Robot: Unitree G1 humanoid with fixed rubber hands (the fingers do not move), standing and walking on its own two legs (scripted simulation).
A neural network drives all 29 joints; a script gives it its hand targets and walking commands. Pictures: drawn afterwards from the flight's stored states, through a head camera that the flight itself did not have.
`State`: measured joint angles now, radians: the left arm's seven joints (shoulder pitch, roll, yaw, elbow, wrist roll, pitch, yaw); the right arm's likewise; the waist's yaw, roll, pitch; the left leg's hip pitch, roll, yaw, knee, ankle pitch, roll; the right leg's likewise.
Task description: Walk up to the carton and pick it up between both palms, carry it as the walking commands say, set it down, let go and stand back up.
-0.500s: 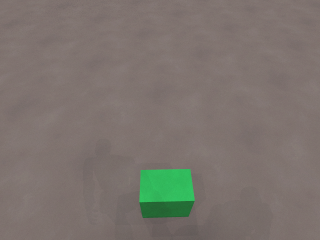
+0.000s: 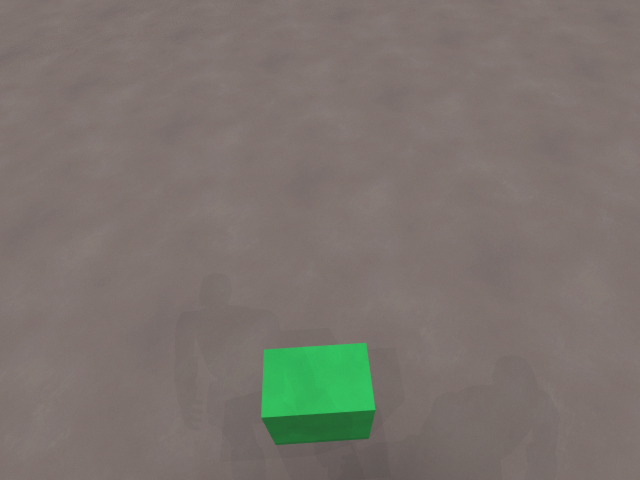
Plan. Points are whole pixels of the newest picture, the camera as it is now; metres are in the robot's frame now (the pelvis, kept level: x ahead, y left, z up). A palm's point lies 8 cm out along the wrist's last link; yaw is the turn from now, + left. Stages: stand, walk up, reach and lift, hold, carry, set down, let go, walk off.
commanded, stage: walk up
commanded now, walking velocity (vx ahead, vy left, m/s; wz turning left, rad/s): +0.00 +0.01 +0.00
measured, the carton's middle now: (318, 396) +0.43 +0.02 -0.64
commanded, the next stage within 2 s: stand in 0.24 s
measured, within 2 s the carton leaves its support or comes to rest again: neither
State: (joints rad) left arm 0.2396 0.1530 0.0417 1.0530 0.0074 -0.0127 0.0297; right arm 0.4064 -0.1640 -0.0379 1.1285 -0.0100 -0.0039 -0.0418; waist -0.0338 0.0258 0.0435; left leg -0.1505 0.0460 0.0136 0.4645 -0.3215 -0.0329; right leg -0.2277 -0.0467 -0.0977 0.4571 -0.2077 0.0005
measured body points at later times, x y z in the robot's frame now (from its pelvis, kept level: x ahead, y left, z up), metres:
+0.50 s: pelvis +0.02 -0.01 +0.00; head +0.03 -0.01 +0.45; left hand +0.01 +0.23 -0.15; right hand +0.02 -0.24 -0.15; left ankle -0.02 +0.14 -0.74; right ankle +0.02 -0.11 -0.74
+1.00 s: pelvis +0.00 +0.02 +0.00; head +0.02 +0.02 +0.45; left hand +0.00 +0.25 -0.16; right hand -0.01 -0.21 -0.15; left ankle -0.02 +0.14 -0.74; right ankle +0.02 -0.11 -0.74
